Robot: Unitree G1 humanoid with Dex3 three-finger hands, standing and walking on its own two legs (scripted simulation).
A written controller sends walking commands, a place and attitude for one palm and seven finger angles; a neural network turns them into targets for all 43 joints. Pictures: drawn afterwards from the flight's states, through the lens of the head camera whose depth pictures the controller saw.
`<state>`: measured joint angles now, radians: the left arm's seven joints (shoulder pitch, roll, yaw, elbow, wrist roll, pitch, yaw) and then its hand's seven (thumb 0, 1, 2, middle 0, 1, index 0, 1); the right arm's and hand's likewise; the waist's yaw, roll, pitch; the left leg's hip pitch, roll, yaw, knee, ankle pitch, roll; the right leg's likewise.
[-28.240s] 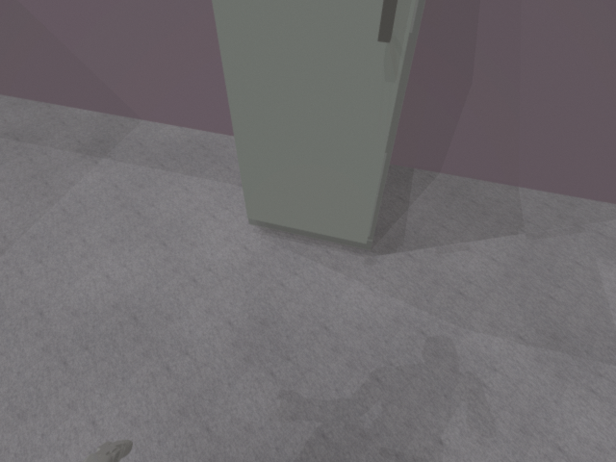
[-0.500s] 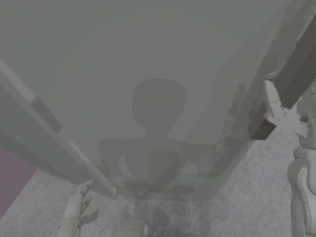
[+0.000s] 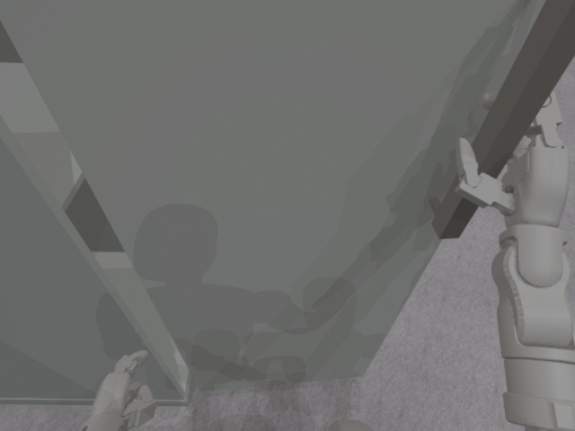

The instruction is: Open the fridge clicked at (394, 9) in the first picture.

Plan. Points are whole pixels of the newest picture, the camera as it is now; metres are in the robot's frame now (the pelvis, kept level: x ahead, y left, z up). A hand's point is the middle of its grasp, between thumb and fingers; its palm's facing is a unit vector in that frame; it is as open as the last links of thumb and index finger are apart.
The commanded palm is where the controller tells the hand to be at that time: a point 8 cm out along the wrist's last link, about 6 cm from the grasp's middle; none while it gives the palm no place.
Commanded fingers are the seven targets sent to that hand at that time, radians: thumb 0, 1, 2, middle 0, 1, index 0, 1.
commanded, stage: stop walking and hold the door back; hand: right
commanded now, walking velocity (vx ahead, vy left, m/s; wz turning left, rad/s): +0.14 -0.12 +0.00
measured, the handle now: (484, 132) +0.38 -0.19 +0.26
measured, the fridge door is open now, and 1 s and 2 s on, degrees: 84 81 79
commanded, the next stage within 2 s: loosen the grip on the handle in 1.00 s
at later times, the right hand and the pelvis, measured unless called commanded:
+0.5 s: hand (454, 143) +0.39 -0.17 +0.23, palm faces +0.13 +0.98 -0.18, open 6.5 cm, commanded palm +0.36 -0.24 +0.21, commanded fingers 0.00 -0.90 -0.90 0.45 1.40 0.45 1.40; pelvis -0.05 -0.03 -0.01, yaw +1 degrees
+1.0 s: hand (462, 157) +0.37 -0.18 +0.23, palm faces +0.07 +0.99 -0.15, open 6.7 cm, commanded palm +0.36 -0.24 +0.21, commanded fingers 0.00 -0.90 -0.90 0.45 1.40 0.45 1.40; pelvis -0.02 -0.06 +0.00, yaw +4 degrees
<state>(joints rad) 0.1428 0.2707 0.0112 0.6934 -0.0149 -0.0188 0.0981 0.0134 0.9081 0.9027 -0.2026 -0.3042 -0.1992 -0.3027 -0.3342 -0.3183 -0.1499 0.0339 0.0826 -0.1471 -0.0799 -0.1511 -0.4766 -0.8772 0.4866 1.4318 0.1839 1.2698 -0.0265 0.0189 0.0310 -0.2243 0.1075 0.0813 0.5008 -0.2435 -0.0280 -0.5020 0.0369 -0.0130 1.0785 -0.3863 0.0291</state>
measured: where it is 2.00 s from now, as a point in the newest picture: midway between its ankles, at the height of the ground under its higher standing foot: outside the picture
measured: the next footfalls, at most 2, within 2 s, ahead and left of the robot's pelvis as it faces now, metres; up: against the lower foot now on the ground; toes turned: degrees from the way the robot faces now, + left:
right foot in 0.16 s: +0.00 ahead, -0.13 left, +0.00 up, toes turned -5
left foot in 0.42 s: +0.03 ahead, +0.09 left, +0.00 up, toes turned +4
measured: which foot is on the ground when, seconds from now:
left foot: down 0.00-0.18, up 0.20-0.40, down 0.42-1.00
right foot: up 0.00-0.14, down 0.16-0.44, up 0.46-0.66, down 0.68-1.00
